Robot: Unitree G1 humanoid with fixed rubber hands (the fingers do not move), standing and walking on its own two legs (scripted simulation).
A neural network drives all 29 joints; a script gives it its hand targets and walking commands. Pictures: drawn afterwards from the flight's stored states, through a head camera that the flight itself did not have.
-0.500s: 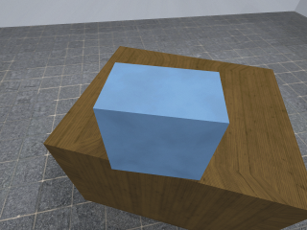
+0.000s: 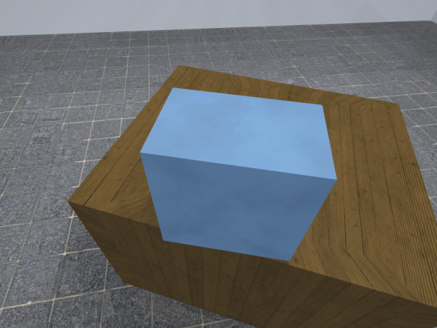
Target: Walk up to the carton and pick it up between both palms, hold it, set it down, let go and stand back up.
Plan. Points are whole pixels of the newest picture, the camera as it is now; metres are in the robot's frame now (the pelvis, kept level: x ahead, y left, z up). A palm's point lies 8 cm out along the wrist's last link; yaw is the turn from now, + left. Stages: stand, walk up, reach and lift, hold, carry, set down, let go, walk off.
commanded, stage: walk up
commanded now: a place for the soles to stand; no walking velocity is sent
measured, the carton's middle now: (234, 179) +0.42 +0.00 +0.03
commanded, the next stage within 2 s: reach and lift in 1.04 s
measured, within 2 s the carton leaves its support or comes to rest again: neither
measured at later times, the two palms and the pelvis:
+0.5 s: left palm out of the picture +0.06 +0.26 -0.12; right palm out of the picture +0.09 -0.26 -0.11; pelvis +0.00 -0.01 +0.00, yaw +1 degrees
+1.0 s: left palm out of the picture +0.02 +0.26 -0.12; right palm out of the picture +0.09 -0.25 -0.11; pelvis +0.00 +0.00 +0.00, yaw +3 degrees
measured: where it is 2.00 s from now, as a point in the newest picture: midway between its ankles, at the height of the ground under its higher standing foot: outside the picture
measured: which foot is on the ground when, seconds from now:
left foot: down 0.00-1.00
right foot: down 0.00-1.00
